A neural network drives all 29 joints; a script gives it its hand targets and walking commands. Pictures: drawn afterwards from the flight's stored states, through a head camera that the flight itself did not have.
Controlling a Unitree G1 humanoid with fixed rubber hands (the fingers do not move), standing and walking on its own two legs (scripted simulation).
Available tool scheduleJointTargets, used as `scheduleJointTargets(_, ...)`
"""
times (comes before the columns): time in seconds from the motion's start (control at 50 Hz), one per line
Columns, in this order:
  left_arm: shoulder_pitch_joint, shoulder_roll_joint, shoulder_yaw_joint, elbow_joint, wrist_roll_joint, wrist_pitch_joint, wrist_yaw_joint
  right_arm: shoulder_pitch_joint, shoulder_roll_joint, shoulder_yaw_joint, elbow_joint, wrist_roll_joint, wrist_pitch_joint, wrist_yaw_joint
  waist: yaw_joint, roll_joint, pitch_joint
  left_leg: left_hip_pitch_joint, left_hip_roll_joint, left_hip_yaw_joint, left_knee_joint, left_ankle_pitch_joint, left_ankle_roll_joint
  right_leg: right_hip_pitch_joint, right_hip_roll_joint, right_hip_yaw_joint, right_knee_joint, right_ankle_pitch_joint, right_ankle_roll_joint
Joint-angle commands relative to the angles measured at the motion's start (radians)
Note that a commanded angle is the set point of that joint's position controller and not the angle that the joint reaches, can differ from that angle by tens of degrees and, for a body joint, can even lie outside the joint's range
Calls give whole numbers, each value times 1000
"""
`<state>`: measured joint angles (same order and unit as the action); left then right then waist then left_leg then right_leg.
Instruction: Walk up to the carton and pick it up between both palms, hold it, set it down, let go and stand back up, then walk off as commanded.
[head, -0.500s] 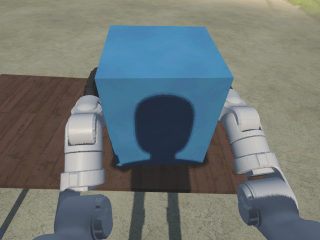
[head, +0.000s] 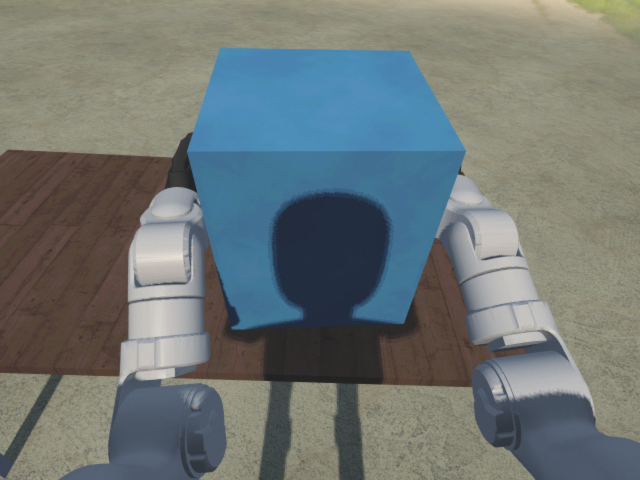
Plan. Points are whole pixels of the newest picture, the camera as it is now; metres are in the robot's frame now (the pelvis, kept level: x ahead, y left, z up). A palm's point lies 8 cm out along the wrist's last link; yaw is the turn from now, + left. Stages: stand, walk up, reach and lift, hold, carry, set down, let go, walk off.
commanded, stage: hold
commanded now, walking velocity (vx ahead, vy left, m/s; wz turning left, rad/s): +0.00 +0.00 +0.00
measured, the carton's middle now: (317, 194) +0.36 +0.00 +0.22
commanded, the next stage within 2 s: none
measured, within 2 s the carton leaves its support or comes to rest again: neither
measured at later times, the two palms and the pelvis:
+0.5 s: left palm (189, 194) +0.37 +0.14 +0.22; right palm (444, 180) +0.37 -0.16 +0.23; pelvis +0.00 +0.00 +0.00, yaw +0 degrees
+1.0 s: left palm (187, 196) +0.37 +0.15 +0.21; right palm (441, 183) +0.38 -0.16 +0.23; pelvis +0.00 +0.00 +0.00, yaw +0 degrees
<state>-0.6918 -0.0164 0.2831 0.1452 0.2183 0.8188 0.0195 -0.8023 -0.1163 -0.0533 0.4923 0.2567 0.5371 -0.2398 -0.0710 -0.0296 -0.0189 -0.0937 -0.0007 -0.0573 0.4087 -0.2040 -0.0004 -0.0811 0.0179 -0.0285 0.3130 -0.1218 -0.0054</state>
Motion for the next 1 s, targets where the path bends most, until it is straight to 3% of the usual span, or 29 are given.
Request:
scheduleJointTargets(0.0, -854, -535, -505, -176, -183, -108, -135, -844, 678, 397, -329, 134, -57, 136, -15, 66, -538, 30, -48, 32, -72, 233, -36, 218, 48, -4, -6, 167, 31)
scheduleJointTargets(0.44, -874, -534, -477, -125, -176, -120, -130, -873, 692, 380, -296, 133, -67, 140, -6, 58, -536, 14, -51, 38, -83, 195, -24, 220, 43, -1, -12, 149, 34)
scheduleJointTargets(0.98, -811, -531, -530, -244, -184, -105, -132, -808, 677, 426, -403, 152, -54, 123, -18, 66, -558, 57, -54, 31, -56, 303, -40, 239, 52, -5, 0, 242, 38)
